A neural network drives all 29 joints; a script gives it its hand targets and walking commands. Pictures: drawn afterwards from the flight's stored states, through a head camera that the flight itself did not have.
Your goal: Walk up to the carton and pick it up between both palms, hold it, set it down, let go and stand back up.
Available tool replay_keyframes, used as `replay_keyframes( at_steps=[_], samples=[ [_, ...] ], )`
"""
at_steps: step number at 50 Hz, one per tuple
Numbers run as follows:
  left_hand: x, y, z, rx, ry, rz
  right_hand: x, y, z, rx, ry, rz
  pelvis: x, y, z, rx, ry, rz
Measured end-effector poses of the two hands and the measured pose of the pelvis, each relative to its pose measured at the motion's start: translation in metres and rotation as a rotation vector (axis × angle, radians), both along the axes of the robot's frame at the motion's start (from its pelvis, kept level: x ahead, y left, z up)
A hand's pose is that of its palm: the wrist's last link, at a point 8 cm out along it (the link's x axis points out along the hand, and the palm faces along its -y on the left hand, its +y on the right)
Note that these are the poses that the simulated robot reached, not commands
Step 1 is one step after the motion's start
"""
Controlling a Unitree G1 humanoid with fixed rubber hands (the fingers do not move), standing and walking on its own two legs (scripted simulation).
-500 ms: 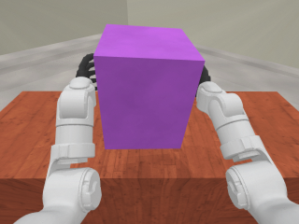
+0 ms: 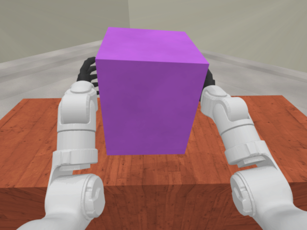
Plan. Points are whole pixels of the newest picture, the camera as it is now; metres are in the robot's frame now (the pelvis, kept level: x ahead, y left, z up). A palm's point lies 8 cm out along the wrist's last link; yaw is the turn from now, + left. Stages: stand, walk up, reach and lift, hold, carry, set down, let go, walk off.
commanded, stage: hold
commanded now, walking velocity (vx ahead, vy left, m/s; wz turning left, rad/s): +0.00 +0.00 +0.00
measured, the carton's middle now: (147, 91) +0.39 +0.00 +0.24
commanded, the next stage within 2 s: none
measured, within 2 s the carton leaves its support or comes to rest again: neither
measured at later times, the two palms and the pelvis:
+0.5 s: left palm (86, 87) +0.37 +0.14 +0.28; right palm (206, 89) +0.37 -0.15 +0.26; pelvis -0.01 +0.00 +0.00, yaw +0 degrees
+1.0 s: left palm (86, 90) +0.36 +0.14 +0.27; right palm (207, 93) +0.36 -0.15 +0.25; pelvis +0.00 +0.00 +0.00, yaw +0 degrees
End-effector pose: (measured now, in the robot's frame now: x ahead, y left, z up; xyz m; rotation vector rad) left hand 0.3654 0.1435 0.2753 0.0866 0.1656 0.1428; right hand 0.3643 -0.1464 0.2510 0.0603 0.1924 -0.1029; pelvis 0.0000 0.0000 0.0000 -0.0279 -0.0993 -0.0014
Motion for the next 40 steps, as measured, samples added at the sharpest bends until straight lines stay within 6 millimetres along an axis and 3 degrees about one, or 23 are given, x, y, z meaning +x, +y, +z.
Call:
replay_keyframes(
  at_steps=[18,40],
  samples=[
    [0.0026,-0.0028,0.0015,0.001,0.016,0.001,0.0022,-0.0026,0.0008,-0.006,0.016,0.002,-0.0071,-0.0039,-0.0002,0.002,0.022,-0.001],
    [0.0031,0.0025,-0.0061,-0.014,-0.001,0.003,0.0045,0.0020,0.0007,-0.017,0.000,0.004,0.0027,-0.0022,-0.0002,-0.005,0.010,0.011]
  ],
)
